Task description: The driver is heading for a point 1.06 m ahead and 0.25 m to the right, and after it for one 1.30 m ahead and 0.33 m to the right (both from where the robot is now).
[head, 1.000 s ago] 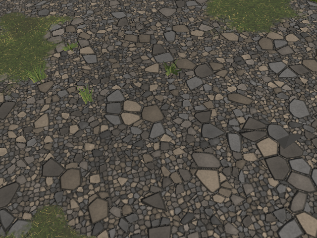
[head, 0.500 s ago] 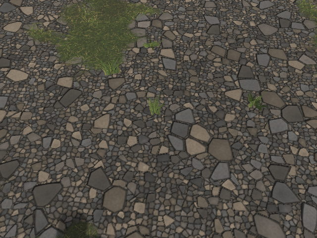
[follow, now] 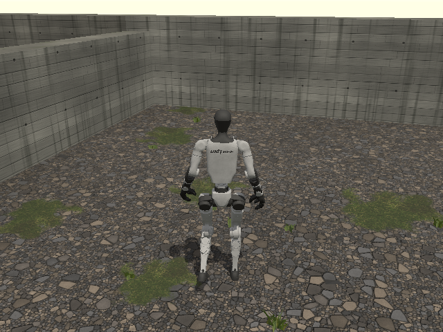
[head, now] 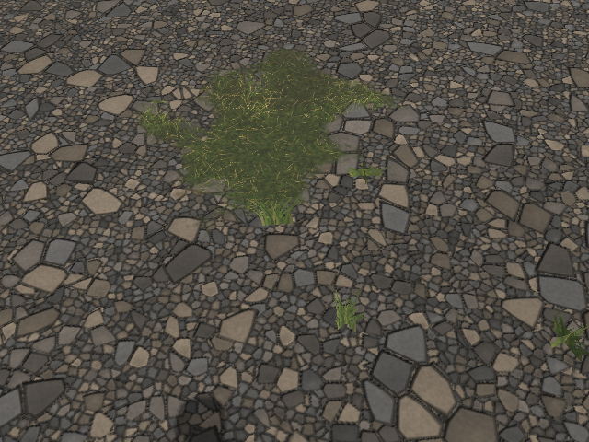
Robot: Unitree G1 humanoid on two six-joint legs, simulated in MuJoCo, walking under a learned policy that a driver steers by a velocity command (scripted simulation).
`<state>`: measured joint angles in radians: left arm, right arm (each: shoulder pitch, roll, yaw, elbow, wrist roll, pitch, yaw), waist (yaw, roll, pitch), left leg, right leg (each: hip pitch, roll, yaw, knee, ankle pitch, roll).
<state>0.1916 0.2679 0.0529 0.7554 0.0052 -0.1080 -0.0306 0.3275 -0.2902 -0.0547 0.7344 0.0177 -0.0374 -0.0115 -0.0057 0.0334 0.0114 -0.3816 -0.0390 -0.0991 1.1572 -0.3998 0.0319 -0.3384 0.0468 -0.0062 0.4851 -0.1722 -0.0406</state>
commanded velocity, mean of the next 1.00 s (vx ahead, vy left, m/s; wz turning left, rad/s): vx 0.29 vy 0.00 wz -0.28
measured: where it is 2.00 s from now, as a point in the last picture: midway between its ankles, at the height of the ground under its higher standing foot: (350, 419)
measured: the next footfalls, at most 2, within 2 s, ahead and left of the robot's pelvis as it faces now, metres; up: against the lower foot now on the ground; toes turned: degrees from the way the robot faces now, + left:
left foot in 0.38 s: +0.37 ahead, +0.15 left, +0.00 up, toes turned -1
right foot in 0.84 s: +0.42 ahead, -0.11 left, +0.00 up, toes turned -19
